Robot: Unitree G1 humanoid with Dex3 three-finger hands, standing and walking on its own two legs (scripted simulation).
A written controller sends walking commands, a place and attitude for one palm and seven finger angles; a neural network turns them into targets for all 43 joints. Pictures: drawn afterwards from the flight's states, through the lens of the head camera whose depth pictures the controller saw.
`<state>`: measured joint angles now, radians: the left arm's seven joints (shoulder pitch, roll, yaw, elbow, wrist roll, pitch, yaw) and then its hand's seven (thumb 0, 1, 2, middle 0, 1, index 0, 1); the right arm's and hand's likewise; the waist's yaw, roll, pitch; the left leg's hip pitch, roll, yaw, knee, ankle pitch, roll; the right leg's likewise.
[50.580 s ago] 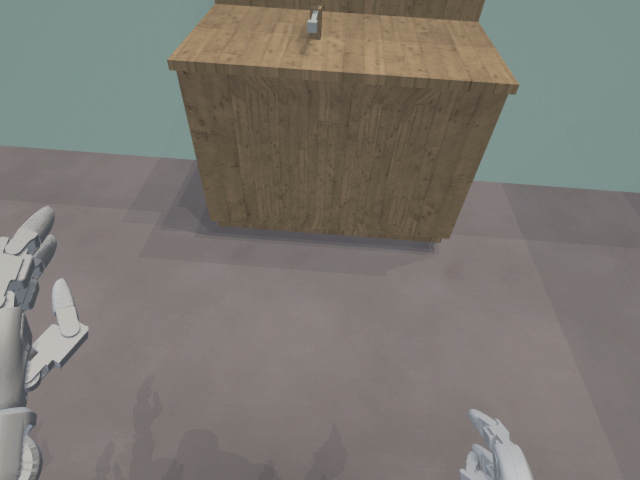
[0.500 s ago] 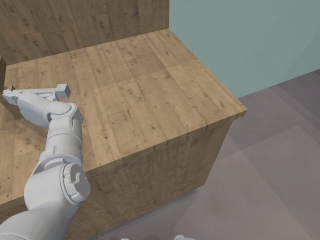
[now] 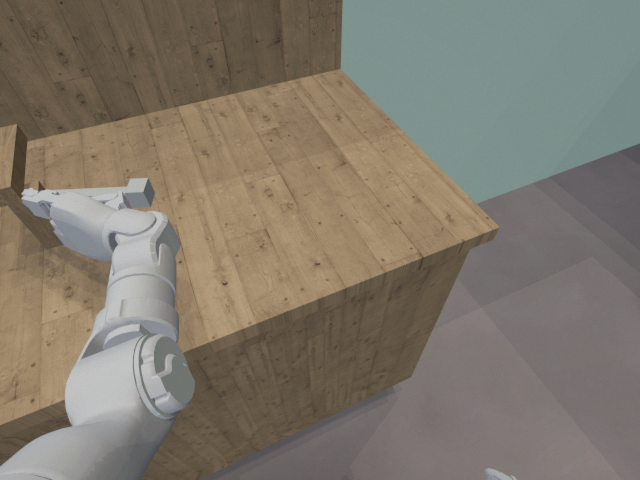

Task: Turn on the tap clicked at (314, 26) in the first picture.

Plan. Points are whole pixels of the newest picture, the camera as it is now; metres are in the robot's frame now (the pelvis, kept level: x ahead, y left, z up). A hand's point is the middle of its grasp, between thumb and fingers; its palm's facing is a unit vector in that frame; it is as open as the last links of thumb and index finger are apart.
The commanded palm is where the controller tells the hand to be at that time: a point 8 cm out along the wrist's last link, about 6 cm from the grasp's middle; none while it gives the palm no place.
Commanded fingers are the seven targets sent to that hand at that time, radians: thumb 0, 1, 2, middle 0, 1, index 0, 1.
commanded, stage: lift the hand up off the lever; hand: left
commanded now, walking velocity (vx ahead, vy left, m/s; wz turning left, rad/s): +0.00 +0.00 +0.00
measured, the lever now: (140, 192) +0.48 +0.22 +0.11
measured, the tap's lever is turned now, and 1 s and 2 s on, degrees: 69 69 69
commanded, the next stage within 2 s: draw the hand back beside the body in 0.44 s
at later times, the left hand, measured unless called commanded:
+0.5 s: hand (121, 198) +0.46 +0.23 +0.12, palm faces +0.87 -0.48 -0.09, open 8.4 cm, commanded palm +0.42 +0.26 +0.18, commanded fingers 0.00 0.90 0.90 -0.15 -0.15 -0.15 -0.15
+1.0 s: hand (50, 209) +0.36 +0.25 +0.20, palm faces +0.40 -0.90 -0.15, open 7.7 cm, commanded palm +0.32 +0.28 +0.19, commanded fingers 0.00 0.90 0.90 -0.17 -0.22 -0.17 -0.22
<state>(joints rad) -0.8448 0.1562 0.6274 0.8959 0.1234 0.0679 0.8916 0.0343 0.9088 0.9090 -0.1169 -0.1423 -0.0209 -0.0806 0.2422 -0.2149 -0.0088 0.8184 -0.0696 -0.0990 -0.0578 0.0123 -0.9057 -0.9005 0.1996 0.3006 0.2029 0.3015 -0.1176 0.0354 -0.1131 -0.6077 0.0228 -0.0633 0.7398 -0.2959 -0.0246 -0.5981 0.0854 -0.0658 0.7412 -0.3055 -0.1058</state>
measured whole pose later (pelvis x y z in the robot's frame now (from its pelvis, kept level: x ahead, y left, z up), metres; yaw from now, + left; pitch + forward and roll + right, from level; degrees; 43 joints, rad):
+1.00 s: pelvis +0.02 +0.03 +0.03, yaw -1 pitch -2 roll +1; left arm -0.21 0.29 0.24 0.17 -0.09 -0.08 0.20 0.02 0.90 0.90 -0.16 -0.20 -0.18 -0.16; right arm 0.21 -0.26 0.01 0.72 0.04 -0.15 -0.08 0.02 -0.91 -0.90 0.20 0.30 0.20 0.30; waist 0.00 0.05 0.01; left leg -0.22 0.00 -0.02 0.48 -0.22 -0.02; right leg -0.23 0.06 -0.01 0.51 -0.24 -0.07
